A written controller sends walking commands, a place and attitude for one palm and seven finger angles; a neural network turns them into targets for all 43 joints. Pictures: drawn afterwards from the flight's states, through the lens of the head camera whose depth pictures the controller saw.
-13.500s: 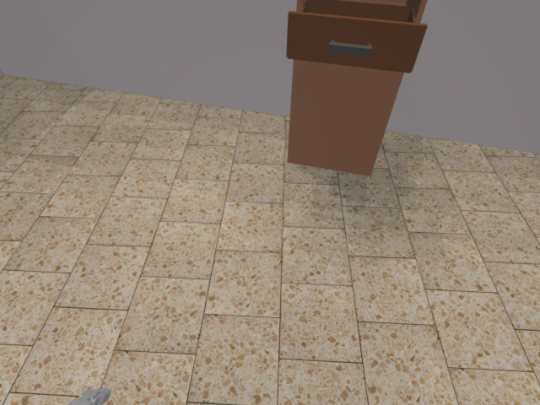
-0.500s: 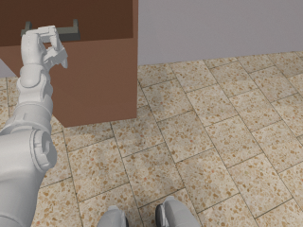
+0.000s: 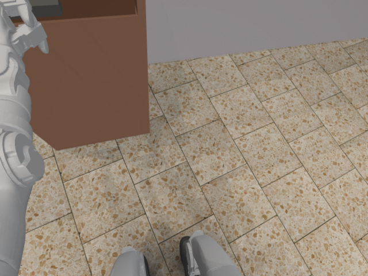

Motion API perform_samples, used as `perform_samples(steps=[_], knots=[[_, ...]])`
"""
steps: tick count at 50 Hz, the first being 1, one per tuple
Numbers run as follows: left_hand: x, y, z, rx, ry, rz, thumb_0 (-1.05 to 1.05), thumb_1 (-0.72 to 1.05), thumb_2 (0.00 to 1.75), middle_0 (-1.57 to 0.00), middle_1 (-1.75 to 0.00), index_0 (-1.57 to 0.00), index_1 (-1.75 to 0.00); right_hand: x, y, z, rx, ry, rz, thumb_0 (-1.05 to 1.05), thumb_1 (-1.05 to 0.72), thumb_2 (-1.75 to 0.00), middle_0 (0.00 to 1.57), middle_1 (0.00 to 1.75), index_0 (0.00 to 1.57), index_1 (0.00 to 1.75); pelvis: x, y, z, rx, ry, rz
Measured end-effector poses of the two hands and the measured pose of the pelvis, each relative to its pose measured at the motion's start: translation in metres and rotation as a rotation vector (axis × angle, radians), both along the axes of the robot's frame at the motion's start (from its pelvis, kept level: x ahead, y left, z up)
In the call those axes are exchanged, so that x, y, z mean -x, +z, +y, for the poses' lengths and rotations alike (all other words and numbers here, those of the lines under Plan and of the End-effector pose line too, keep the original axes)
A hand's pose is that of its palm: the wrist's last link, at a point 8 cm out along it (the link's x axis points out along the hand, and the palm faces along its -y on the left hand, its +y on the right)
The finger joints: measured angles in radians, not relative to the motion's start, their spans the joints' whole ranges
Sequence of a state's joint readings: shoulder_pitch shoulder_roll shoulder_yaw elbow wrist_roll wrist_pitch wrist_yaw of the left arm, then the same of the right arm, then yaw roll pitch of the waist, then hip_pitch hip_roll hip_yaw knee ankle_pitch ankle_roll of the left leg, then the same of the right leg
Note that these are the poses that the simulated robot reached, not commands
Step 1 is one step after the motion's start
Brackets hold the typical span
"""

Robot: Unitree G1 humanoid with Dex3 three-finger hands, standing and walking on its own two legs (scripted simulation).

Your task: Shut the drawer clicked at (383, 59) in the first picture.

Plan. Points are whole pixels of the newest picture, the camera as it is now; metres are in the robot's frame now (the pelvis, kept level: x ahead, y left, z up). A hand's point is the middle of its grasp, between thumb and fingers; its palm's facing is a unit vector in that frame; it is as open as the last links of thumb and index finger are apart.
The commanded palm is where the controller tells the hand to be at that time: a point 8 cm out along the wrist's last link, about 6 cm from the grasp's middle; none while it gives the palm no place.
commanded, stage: push the drawer shut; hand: left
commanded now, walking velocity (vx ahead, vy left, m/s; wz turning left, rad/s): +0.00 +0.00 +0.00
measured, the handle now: (21, 0) +0.66 +0.21 +0.10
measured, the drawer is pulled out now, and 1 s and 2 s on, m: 0.00 0.00 0.00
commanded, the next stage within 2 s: pull the fist back off the drawer in 0.24 s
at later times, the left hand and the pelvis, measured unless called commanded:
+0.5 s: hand (33, 26) +0.59 +0.19 +0.10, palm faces +0.09 -1.00 -0.03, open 3.4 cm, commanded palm +0.59 +0.20 +0.10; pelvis -0.02 +0.00 -0.01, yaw +1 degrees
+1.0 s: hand (45, 35) +0.57 +0.17 +0.10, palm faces +0.09 -1.00 -0.01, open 3.3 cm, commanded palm +0.54 +0.21 +0.10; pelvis +0.00 +0.01 +0.00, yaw -1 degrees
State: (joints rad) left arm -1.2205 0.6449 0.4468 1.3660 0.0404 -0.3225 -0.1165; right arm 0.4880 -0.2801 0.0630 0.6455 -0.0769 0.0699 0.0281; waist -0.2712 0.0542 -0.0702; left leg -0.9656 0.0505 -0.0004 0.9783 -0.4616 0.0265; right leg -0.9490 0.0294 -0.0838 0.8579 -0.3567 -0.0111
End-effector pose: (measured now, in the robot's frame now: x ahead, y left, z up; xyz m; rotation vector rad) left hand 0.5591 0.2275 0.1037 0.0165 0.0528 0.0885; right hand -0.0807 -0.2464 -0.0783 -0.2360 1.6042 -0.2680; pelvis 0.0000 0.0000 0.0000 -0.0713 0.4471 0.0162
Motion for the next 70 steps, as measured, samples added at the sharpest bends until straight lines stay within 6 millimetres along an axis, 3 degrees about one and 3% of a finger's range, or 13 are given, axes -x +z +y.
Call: perform_samples(steps=[21,33,40,47,61,70], knots=[[-0.003,0.003,0.010,-0.010,-0.002,0.010,0.08,0.72,0.97,-1.39,-1.59,-1.40,-1.60,0.011,-0.005,0.002,0.021,0.037,-0.006,0.00,-0.91,-0.90,0.20,0.30,0.20,0.30,0.017,-0.011,0.001,0.023,0.029,0.033],[-0.001,0.002,0.006,-0.006,0.003,0.004,0.07,0.78,0.96,-1.39,-1.59,-1.40,-1.60,0.030,-0.003,0.011,-0.001,0.019,0.014,0.00,-0.91,-0.90,0.20,0.30,0.20,0.30,0.025,-0.014,0.003,0.022,0.020,0.036],[0.001,0.000,0.000,-0.002,0.005,0.002,0.05,0.85,0.95,-1.39,-1.59,-1.40,-1.60,0.027,-0.002,0.015,-0.023,0.005,0.013,0.00,-0.91,-0.90,0.20,0.30,0.20,0.30,0.019,-0.008,0.005,0.014,0.007,0.022],[0.006,-0.004,-0.007,0.012,-0.003,-0.003,0.03,0.89,0.92,-1.39,-1.59,-1.40,-1.60,0.004,0.000,0.012,-0.034,-0.002,-0.022,0.00,-0.91,-0.90,0.20,0.30,0.20,0.30,0.003,0.001,0.005,0.002,-0.012,-0.002],[0.017,-0.005,0.004,-0.009,0.009,-0.032,0.02,0.90,0.90,-1.39,-1.59,-1.40,-1.60,-0.072,-0.005,-0.006,-0.023,0.032,-0.136,0.00,-0.91,-0.90,0.20,0.30,0.20,0.30,-0.025,0.010,0.003,-0.010,-0.014,-0.036],[0.072,0.009,0.007,-0.009,-0.010,-0.036,0.02,0.90,0.90,-1.39,-1.59,-1.40,-1.60,-0.132,0.001,-0.005,-0.074,0.031,-0.297,0.00,-0.91,-0.90,0.20,0.30,0.20,0.30,-0.046,0.030,0.001,-0.025,-0.033,-0.117]])
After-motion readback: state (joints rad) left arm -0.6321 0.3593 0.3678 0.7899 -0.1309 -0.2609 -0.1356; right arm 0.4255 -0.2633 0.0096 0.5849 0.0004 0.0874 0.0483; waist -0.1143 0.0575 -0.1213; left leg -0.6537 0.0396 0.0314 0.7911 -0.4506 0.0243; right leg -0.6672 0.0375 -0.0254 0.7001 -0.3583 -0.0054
